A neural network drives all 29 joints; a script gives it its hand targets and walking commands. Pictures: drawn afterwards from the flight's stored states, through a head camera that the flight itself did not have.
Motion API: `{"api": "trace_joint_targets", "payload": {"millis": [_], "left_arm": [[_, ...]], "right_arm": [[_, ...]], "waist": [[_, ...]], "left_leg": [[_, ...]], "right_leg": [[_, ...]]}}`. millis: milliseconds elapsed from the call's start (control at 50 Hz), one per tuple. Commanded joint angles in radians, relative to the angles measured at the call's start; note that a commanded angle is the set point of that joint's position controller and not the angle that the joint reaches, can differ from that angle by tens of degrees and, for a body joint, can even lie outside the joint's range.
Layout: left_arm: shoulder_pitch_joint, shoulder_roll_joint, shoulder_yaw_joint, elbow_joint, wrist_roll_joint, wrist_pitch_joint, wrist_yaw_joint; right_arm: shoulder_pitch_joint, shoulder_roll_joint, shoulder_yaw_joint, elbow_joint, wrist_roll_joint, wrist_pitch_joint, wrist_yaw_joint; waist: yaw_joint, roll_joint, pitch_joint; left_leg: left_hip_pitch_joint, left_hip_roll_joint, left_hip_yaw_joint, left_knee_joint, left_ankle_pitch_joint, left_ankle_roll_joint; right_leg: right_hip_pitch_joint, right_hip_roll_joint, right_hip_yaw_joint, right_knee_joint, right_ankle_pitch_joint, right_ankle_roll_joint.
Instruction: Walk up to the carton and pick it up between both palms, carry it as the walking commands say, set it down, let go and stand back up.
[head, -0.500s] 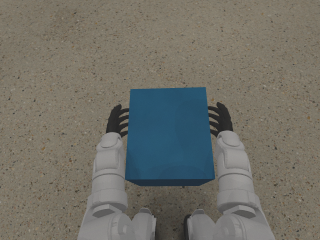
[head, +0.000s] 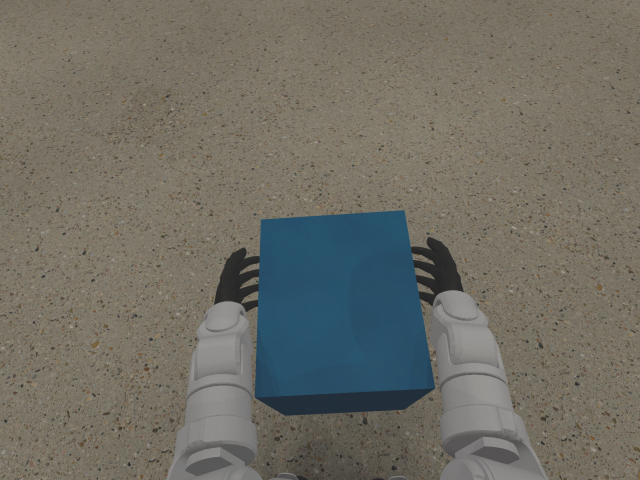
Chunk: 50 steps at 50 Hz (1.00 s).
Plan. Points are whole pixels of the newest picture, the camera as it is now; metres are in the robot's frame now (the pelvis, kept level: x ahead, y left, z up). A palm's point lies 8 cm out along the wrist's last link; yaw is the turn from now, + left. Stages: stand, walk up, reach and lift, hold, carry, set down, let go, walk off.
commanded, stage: reach and lift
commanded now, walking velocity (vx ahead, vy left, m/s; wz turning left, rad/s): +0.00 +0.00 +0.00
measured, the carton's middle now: (338, 322) +0.34 +0.01 -0.09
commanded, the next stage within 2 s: hold in 1.74 s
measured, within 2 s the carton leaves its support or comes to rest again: neither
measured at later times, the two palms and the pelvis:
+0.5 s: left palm (213, 294) +0.32 +0.16 +0.06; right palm (463, 283) +0.33 -0.12 +0.07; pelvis +0.01 +0.00 +0.02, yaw -1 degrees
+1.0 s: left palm (217, 292) +0.31 +0.15 +0.08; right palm (480, 286) +0.32 -0.13 +0.09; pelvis +0.00 +0.00 +0.02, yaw -1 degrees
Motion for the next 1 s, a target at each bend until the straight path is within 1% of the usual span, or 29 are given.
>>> {"api": "trace_joint_targets", "payload": {"millis": [0, 80, 120, 160, 200, 220, 240, 300, 320, 340, 380, 420, 440, 460, 480, 560, 580, 600, 620, 640, 680, 720, 780, 840, 860, 900, 940, 960, 980], "left_arm": [[-0.479, -0.903, -0.579, 0.037, -0.168, -0.012, -0.233], [-0.434, -0.901, -0.574, 0.037, -0.163, 0.021, -0.228], [-0.420, -0.906, -0.561, 0.043, -0.165, 0.035, -0.227], [-0.430, -0.906, -0.537, 0.061, -0.152, 0.046, -0.225], [-0.433, -0.914, -0.562, 0.055, -0.176, 0.064, -0.221], [-0.453, -0.911, -0.567, 0.007, -0.191, 0.066, -0.218], [-0.476, -0.916, -0.573, 0.008, -0.198, 0.079, -0.221], [-0.464, -0.898, -0.539, 0.045, -0.183, 0.109, -0.218], [-0.473, -0.905, -0.545, 0.019, -0.188, 0.119, -0.217], [-0.465, -0.908, -0.537, 0.026, -0.184, 0.135, -0.213], [-0.463, -0.890, -0.541, -0.001, -0.195, 0.152, -0.210], [-0.437, -0.896, -0.538, 0.014, -0.193, 0.180, -0.205], [-0.428, -0.887, -0.534, 0.011, -0.198, 0.191, -0.205], [-0.430, -0.890, -0.540, 0.004, -0.199, 0.200, -0.205], [-0.444, -0.888, -0.522, 0.005, -0.205, 0.209, -0.204], [-0.476, -0.892, -0.554, -0.044, -0.228, 0.238, -0.204], [-0.462, -0.902, -0.550, -0.029, -0.241, 0.252, -0.206], [-0.487, -0.902, -0.559, -0.040, -0.240, 0.260, -0.209], [-0.484, -0.906, -0.560, -0.037, -0.247, 0.269, -0.210], [-0.496, -0.903, -0.548, -0.013, -0.241, 0.276, -0.213], [-0.528, -0.905, -0.539, 0.012, -0.241, 0.283, -0.216], [-0.542, -0.896, -0.546, -0.019, -0.245, 0.285, -0.219], [-0.533, -0.904, -0.553, -0.019, -0.250, 0.295, -0.223], [-0.548, -0.881, -0.548, -0.010, -0.244, 0.299, -0.220], [-0.553, -0.878, -0.538, -0.002, -0.234, 0.300, -0.221], [-0.552, -0.872, -0.533, -0.013, -0.229, 0.296, -0.223], [-0.531, -0.880, -0.560, -0.054, -0.249, 0.294, -0.224], [-0.533, -0.883, -0.561, -0.048, -0.245, 0.296, -0.226], [-0.514, -0.881, -0.582, -0.077, -0.253, 0.293, -0.223]], "right_arm": [[-0.364, 0.935, 0.543, 0.104, 0.133, 0.003, 0.248], [-0.306, 0.914, 0.528, 0.111, 0.129, 0.035, 0.246], [-0.316, 0.926, 0.536, 0.104, 0.133, 0.049, 0.243], [-0.357, 0.911, 0.518, 0.096, 0.130, 0.057, 0.239], [-0.349, 0.918, 0.535, 0.085, 0.154, 0.073, 0.236], [-0.358, 0.935, 0.546, 0.070, 0.170, 0.080, 0.238], [-0.357, 0.924, 0.540, 0.052, 0.158, 0.090, 0.236], [-0.349, 0.909, 0.516, 0.083, 0.161, 0.120, 0.232], [-0.374, 0.927, 0.527, 0.059, 0.163, 0.130, 0.237], [-0.365, 0.918, 0.522, 0.068, 0.177, 0.139, 0.237], [-0.351, 0.921, 0.523, 0.063, 0.177, 0.159, 0.236], [-0.349, 0.902, 0.523, 0.049, 0.192, 0.181, 0.236], [-0.356, 0.896, 0.515, 0.045, 0.190, 0.189, 0.235], [-0.367, 0.894, 0.523, 0.031, 0.202, 0.192, 0.236], [-0.370, 0.901, 0.523, 0.035, 0.209, 0.203, 0.239], [-0.397, 0.907, 0.543, 0.011, 0.220, 0.228, 0.248], [-0.409, 0.894, 0.536, -0.007, 0.221, 0.236, 0.245], [-0.401, 0.883, 0.541, -0.006, 0.221, 0.242, 0.246], [-0.420, 0.890, 0.539, -0.003, 0.218, 0.251, 0.248], [-0.425, 0.877, 0.530, 0.012, 0.215, 0.257, 0.247], [-0.465, 0.867, 0.514, 0.028, 0.212, 0.260, 0.247], [-0.483, 0.878, 0.518, 0.027, 0.213, 0.268, 0.251], [-0.478, 0.889, 0.529, 0.009, 0.221, 0.279, 0.250], [-0.471, 0.889, 0.510, 0.032, 0.217, 0.291, 0.244], [-0.476, 0.883, 0.509, 0.036, 0.215, 0.292, 0.243], [-0.473, 0.896, 0.510, 0.024, 0.216, 0.290, 0.244], [-0.446, 0.911, 0.533, -0.013, 0.231, 0.296, 0.237], [-0.414, 0.898, 0.541, -0.020, 0.225, 0.297, 0.232], [-0.393, 0.911, 0.542, -0.020, 0.236, 0.297, 0.230]], "waist": [[0.001, 0.010, -0.476], [-0.001, 0.033, -0.405], [0.004, -0.005, -0.403], [0.020, 0.012, -0.352], [0.003, 0.021, -0.365], [0.013, 0.025, -0.360], [-0.012, -0.009, -0.379], [0.008, 0.029, -0.271], [-0.003, 0.018, -0.279], [0.016, 0.043, -0.295], [0.019, 0.001, -0.286], [0.015, 0.047, -0.231], [0.027, 0.017, -0.208], [0.018, 0.050, -0.184], [0.034, 0.031, -0.185], [0.028, 0.025, -0.181], [0.013, 0.011, -0.157], [0.024, 0.047, -0.169], [0.017, 0.007, -0.141], [0.011, 0.035, -0.122], [0.008, 0.027, -0.070], [0.010, 0.009, -0.094], [0.000, 0.033, -0.140], [0.006, 0.012, -0.096], [-0.007, 0.037, -0.077], [0.009, 0.022, -0.092], [-0.005, 0.001, -0.149], [-0.017, 0.052, -0.161], [-0.017, 0.038, -0.163]], "left_leg": [[0.288, -0.056, -0.021, -0.076, 0.276, -0.003], [0.351, -0.052, -0.028, -0.122, 0.273, -0.007], [0.373, -0.047, -0.024, -0.138, 0.263, -0.002], [0.356, -0.050, -0.025, -0.155, 0.204, -0.003], [0.405, -0.050, -0.020, -0.164, 0.232, -0.007], [0.427, -0.041, -0.026, -0.172, 0.248, -0.007], [0.449, -0.044, -0.017, -0.179, 0.250, -0.011], [0.448, -0.040, -0.018, -0.203, 0.159, -0.004], [0.476, -0.040, -0.018, -0.214, 0.193, -0.007], [0.480, -0.039, -0.020, -0.209, 0.214, -0.011], [0.522, -0.038, -0.017, -0.225, 0.257, -0.010], [0.541, -0.040, -0.014, -0.243, 0.247, -0.014], [0.542, -0.030, -0.016, -0.251, 0.215, -0.013], [0.546, -0.031, -0.018, -0.257, 0.213, -0.015], [0.561, -0.029, -0.012, -0.270, 0.197, -0.012], [0.588, -0.025, -0.013, -0.273, 0.219, -0.014], [0.595, -0.022, -0.019, -0.276, 0.201, -0.011], [0.584, -0.028, -0.007, -0.279, 0.198, -0.019], [0.580, -0.018, -0.014, -0.282, 0.162, -0.015], [0.575, -0.022, -0.010, -0.288, 0.121, -0.015], [0.549, -0.018, -0.009, -0.288, 0.039, -0.008], [0.562, -0.015, -0.006, -0.287, 0.057, -0.006], [0.575, -0.021, -0.008, -0.287, 0.119, -0.005], [0.552, -0.018, -0.007, -0.294, 0.039, 0.001], [0.553, -0.021, -0.002, -0.291, 0.017, 0.002], [0.532, -0.017, -0.003, -0.289, 0.055, 0.005], [0.585, -0.019, -0.013, -0.281, 0.146, 0.001], [0.572, -0.032, -0.005, -0.280, 0.143, -0.002], [0.596, -0.024, -0.013, -0.282, 0.180, 0.003]], "right_leg": [[0.294, 0.058, 0.026, -0.072, 0.253, -0.005], [0.335, 0.056, 0.028, -0.118, 0.234, -0.010], [0.390, 0.051, 0.025, -0.135, 0.238, -0.006], [0.388, 0.051, 0.027, -0.146, 0.186, -0.003], [0.432, 0.045, 0.034, -0.162, 0.223, -0.006], [0.441, 0.048, 0.032, -0.163, 0.222, -0.008], [0.462, 0.049, 0.032, -0.182, 0.227, -0.003], [0.453, 0.037, 0.037, -0.199, 0.133, -0.008], [0.464, 0.048, 0.030, -0.203, 0.164, -0.009], [0.499, 0.033, 0.044, -0.207, 0.182, -0.008], [0.526, 0.044, 0.036, -0.221, 0.215, -0.001], [0.523, 0.040, 0.040, -0.235, 0.195, -0.007], [0.532, 0.039, 0.032, -0.248, 0.159, -0.008], [0.525, 0.036, 0.037, -0.250, 0.158, -0.013], [0.522, 0.039, 0.033, -0.254, 0.140, -0.008], [0.564, 0.034, 0.040, -0.266, 0.148, -0.015], [0.546, 0.039, 0.032, -0.267, 0.132, -0.013], [0.573, 0.029, 0.044, -0.276, 0.135, -0.018], [0.551, 0.036, 0.029, -0.276, 0.090, -0.013], [0.555, 0.034, 0.034, -0.281, 0.066, -0.019], [0.527, 0.030, 0.032, -0.287, -0.015, -0.025], [0.546, 0.036, 0.032, -0.286, 0.007, -0.021], [0.592, 0.030, 0.034, -0.282, 0.088, -0.012], [0.580, 0.029, 0.030, -0.296, 0.009, -0.015], [0.570, 0.027, 0.034, -0.292, -0.004, -0.015], [0.593, 0.026, 0.035, -0.293, 0.046, -0.012], [0.611, 0.025, 0.043, -0.291, 0.127, -0.007], [0.636, 0.013, 0.055, -0.290, 0.157, -0.006], [0.620, 0.019, 0.052, -0.290, 0.183, -0.005]]}}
